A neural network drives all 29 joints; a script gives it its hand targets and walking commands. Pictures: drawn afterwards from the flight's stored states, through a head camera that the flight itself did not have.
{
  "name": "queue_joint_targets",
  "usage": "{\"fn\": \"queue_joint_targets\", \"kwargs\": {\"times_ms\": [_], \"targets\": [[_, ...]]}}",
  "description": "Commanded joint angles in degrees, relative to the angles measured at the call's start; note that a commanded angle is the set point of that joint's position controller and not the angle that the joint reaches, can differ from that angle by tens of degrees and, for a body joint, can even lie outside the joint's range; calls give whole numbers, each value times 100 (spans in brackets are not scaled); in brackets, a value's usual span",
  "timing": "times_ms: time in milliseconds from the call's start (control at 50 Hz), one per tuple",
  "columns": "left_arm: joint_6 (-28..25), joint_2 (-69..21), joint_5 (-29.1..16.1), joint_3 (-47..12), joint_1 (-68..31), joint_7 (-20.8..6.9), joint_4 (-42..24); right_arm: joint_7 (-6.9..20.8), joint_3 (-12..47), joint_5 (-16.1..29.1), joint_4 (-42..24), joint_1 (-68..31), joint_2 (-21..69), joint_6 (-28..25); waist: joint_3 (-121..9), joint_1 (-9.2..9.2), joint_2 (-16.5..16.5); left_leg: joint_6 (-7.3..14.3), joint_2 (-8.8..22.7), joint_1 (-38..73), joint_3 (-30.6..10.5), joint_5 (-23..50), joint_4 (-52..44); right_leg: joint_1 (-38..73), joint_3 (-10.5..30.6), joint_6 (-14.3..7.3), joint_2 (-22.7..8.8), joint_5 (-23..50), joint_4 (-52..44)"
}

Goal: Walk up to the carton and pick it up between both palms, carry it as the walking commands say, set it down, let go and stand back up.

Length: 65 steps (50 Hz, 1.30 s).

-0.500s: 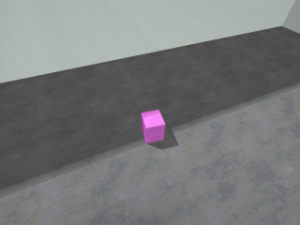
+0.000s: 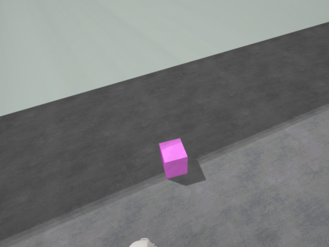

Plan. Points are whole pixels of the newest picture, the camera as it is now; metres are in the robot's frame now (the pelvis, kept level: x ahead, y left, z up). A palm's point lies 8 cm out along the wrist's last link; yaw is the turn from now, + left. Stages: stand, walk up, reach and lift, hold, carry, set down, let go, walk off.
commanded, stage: walk up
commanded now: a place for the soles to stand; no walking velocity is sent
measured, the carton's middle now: (173, 158) +0.80 +0.06 -0.66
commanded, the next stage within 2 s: none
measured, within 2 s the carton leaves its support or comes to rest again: neither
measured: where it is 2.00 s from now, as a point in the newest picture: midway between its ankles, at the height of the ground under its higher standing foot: (180, 242)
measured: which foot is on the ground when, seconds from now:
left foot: up 0.00-0.08, down 0.10-0.44, up 0.46-0.78, down 0.80-1.00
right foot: down 0.00-0.12, up 0.14-0.40, down 0.42-1.00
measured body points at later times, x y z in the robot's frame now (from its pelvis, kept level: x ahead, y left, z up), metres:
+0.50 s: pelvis +0.15 -0.02 -0.02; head +0.15 -0.03 +0.43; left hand +0.26 +0.31 -0.11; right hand +0.17 -0.35 -0.13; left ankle +0.14 +0.13 -0.69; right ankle +0.23 -0.13 -0.72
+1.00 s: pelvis +0.25 +0.02 -0.01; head +0.28 +0.04 +0.43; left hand +0.31 +0.34 -0.15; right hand +0.38 -0.28 -0.12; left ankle +0.33 +0.16 -0.72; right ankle +0.23 -0.13 -0.72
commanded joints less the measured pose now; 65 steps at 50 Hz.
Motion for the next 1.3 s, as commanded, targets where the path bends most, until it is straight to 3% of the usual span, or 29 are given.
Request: {"fn": "queue_joint_targets", "kwargs": {"times_ms": [0, 20, 40, 60, 80, 100, 120, 160, 200, 280, 320, 360, 380, 400, 420, 440, 500, 560, 620, 660, 720, 760, 780, 800, 840, 900, 940, 980, 1280], "targets": [[-52, 1451, 20, 313, -565, 20, -580, 30, -437, -9, -112, 695, -1154, -91, -159, -418, -1250, -11, -290, 1773, 319, 425, -850, -1592, 1073, -800, -845, -2122, -1761], [-24, 1313, 49, 257, -624, 29, -608, -9, -469, -29, -43, 974, -1202, -116, -214, -610, -867, 89, -396, 2213, 334, 80, -1020, -1897, 917, -723, -691, -2188, -1164], [5, 1087, 55, 174, -624, 43, -627, -66, -520, -52, -22, 1208, -1337, -156, -193, -818, -139, 257, -196, 2570, -100, -653, -1610, -2339, 615, -582, -432, -2341, -244], [15, 696, 5, 68, -639, 54, -721, -147, -618, -138, -74, 1453, -1763, -206, -142, -1005, 1358, 781, 977, 2808, -2186, -2602, -2858, -3182, 105, -246, 119, -1943, 1551], [20, 829, -16, 90, -644, 103, -716, -219, -623, -110, -325, 1224, -2016, -253, 71, -925, 1223, 1385, 1940, 2520, -4222, -3715, -3901, -3503, 523, -74, 394, -1215, 2603], [-2, 1168, 20, 153, -526, 139, -569, -278, -573, -20, -478, 808, -1945, -272, 467, -692, 489, 1458, 2017, 2284, -4188, -3200, -3962, -3543, 983, -57, 144, -595, 2832], [-21, 1278, 44, 196, -276, 126, -442, -268, -549, 73, -486, 567, -1854, -298, 315, -553, 252, 1421, 1901, 2462, -3746, -1976, -3627, -3250, 1060, 12, -111, -380, 2607], [-50, 1313, 9, 225, -162, 131, -291, -266, -512, 13, -494, 562, -1662, -277, -37, -464, 512, 1545, 1602, 2128, -2854, -612, -3194, -2583, 925, 109, -172, -711, 2109], [-46, 1319, -9, 266, 66, 83, -116, -232, -469, 2, -585, 277, -1631, -223, 60, -350, 816, 1480, 1370, 1214, -1992, -716, -3093, -1708, 701, 136, -140, -773, 1546], [16, 1127, -39, 319, 151, -56, -52, -168, -434, -9, -773, -214, -1627, -201, 72, -203, 1262, 1201, 1091, 288, -1230, -1552, -3243, -560, 335, 84, 7, 242, 634], [1, 1086, -10, 372, 366, -49, 37, -143, -391, -13, -809, -409, -1529, -157, -68, 0, 1062, 1011, 884, -239, -902, -1750, -2830, 435, 149, 42, 200, 518, 112], [-58, 1293, 44, 531, 855, 58, 177, -148, -261, -73, -809, -244, -1121, -109, -364, 312, 24, 725, 465, -1024, -450, -1802, -1261, 1700, 316, -35, 383, -8, -203], [-111, 1676, 101, 667, 1220, 150, 162, -158, -154, -51, -916, -203, -763, -120, -403, 588, -1350, 388, -18, -1652, 62, -1498, 514, 2002, 1900, -365, -512, -1725, -1317], [-179, 2083, 104, 683, 1316, 209, 45, -198, -138, -22, -1013, -257, -754, -121, -368, 562, -1706, 218, -401, -2315, -150, -1260, 1831, 1956, 4520, -1061, -1868, -3190, -2527], [-179, 2125, 32, 645, 822, 224, -112, -268, -271, -56, -876, -284, -1249, -84, -38, 379, -992, 214, -134, -2288, -715, -1068, 2121, 1542, 4738, -1391, -2195, -3219, -2638], [-177, 1868, -17, 590, 492, 222, -210, -269, -319, -92, -697, -174, -1468, -80, 70, 243, -642, 236, 106, -2029, -729, -713, 1986, 1317, 4289, -1450, -1962, -2600, -2403], [-217, 1649, -76, 525, 309, 268, -269, -211, -336, 25, -557, 145, -1254, -110, 81, 35, -892, 136, 281, -1423, -688, -318, 1350, 710, 2860, -1176, -1627, -786, -2153], [-228, 1655, -38, 453, 154, 254, -292, -116, -331, 26, -443, 205, -1109, -13, 153, -67, -1245, -3, 238, -582, -395, 10, 756, -165, 2099, -1221, -1453, -306, -2048], [-172, 1420, -19, 277, -202, 279, -364, -114, -288, 54, -354, 168, -850, 92, 138, -196, -1491, -80, 37, 427, -47, 538, -41, -900, 1084, -934, -994, 813, -1730], [-131, 1376, -47, 202, -314, 293, -305, -165, -264, 82, -298, 28, -820, 117, -21, -189, -1559, -110, -93, 956, 119, 994, -364, -1057, 929, -835, -949, 1298, -1417], [5, 1095, -72, 80, -310, 313, -246, -298, -289, 77, -149, 185, -1029, 43, -326, -388, -879, 174, -122, 1694, -103, 968, -1248, -1207, 637, -518, -593, 1247, -140], [79, 758, -168, -31, -86, 337, -205, -389, -321, 16, -286, -80, -1494, -35, -618, -226, 569, 748, 1216, 1502, -1959, 1474, -2112, -1086, 170, 11, 102, -249, 895], [129, 838, -187, -26, 64, 358, -126, -413, -285, 19, -360, -288, -1631, -55, -690, -93, 471, 1143, 1592, 1299, -2653, 1111, -2418, -899, 344, 68, 216, -979, 989], [151, 975, -141, -4, 172, 376, 11, -413, -258, 57, -341, -587, -1625, -35, -691, -22, 108, 1230, 1425, 1480, -2358, 806, -2303, -844, 340, 63, 160, -942, 723], [119, 1017, -68, 18, 154, 410, 336, -408, -215, 88, -233, -801, -1415, 47, -830, -41, 238, 874, 991, 1152, -1813, 1393, -1975, -250, 421, 62, 81, -23, 122], [120, 1258, -38, 36, -194, 404, 403, -396, -88, 121, -150, -1161, -1197, 119, -785, -86, 123, 325, 390, 856, -903, 651, -1532, -148, 942, -130, -228, 242, -405], [132, 1116, -81, -19, -467, 402, 446, -404, -54, 80, 33, -1186, -1182, 90, -950, -183, 486, 329, 459, 1266, -973, 921, -1714, -172, 771, -56, -116, 517, -219], [149, 987, -111, -50, -374, 427, 620, -409, -20, 48, 131, -1329, -1147, 64, -1081, -90, 731, 476, 664, 1389, -1199, 1463, -1842, 48, 570, 43, -21, 661, -134], [151, 953, -14, -103, -1365, 377, 1178, -376, 57, 85, 776, -1837, -913, 128, -592, -256, -119, 195, 412, 1568, -628, 841, -2099, -7, 940, -45, -252, 495, -1203]]}}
